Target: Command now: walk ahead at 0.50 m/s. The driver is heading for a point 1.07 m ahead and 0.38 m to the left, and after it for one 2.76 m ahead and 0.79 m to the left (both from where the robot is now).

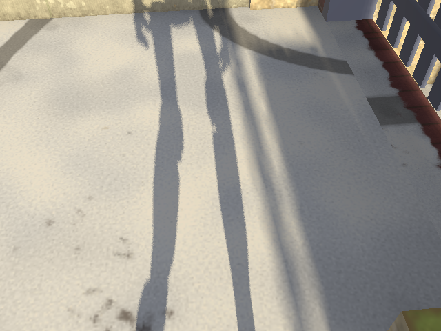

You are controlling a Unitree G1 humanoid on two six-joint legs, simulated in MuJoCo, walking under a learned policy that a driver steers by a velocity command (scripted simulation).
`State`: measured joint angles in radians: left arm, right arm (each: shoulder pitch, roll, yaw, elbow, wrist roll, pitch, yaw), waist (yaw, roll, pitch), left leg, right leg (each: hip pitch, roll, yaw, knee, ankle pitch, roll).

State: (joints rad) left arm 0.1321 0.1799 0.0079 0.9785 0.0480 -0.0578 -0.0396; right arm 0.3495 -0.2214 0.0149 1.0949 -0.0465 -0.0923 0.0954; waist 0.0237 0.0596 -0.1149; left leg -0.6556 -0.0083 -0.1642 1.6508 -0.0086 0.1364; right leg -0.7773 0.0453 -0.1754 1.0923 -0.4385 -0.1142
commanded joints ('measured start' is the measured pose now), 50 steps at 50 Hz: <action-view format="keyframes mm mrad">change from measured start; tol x16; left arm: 1 23 -51 -20 65 3 -10 2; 15 359 46 -14 76 33 -64 -12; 26 271 78 47 31 -9 -55 -27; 27 491 -48 17 31 -5 -71 -7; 30 205 75 73 -45 -12 -60 -19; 50 -248 43 81 -167 -71 -41 40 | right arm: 1 -70 78 20 -111 -8 -13 -41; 23 -341 -10 -66 -192 8 50 -63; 27 -141 -139 -116 -159 31 -2 -58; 29 249 -146 -126 -25 -4 -3 -67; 34 -41 34 -84 -103 -5 -13 -91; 41 -96 -110 -100 -142 82 -46 -95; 50 138 -62 -88 -65 66 -15 -120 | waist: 1 -94 9 25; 24 -54 -107 192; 28 -155 178 -236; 32 -98 23 137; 50 -105 -1 204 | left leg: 1 -396 34 -90 257 8 82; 14 -318 133 167 -707 249 -90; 23 -56 59 189 -1159 -21 -99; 26 431 26 197 -1088 20 -7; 28 1088 287 -321 -1225 -95 251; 30 856 306 -414 -1395 -363 125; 33 514 280 -219 -1459 -260 87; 50 683 206 52 -1543 34 32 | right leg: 1 264 -265 648 -675 19 -102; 6 270 -151 256 -795 117 19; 11 653 -209 246 -872 277 -95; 23 1020 -334 190 -908 694 -99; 26 832 -207 135 -663 752 1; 29 129 37 219 -7 -165 93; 31 97 -79 334 208 37 12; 38 1 -155 308 149 355 5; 50 -73 -147 191 -452 592 74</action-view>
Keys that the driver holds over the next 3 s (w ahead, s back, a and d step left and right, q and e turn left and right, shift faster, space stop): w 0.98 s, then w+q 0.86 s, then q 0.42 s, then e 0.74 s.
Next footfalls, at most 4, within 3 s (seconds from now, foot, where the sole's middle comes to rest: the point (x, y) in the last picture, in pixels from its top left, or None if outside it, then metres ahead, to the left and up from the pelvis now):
0.52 left None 0.44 0.17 -0.69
1.20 right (248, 241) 0.79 -0.03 -0.69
1.70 left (151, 199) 0.95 0.31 -0.69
2.18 right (168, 139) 1.26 0.28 -0.69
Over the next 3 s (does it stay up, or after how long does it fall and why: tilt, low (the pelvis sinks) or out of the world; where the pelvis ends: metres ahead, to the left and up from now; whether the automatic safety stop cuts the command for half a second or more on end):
stays up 1.12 0.26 0.09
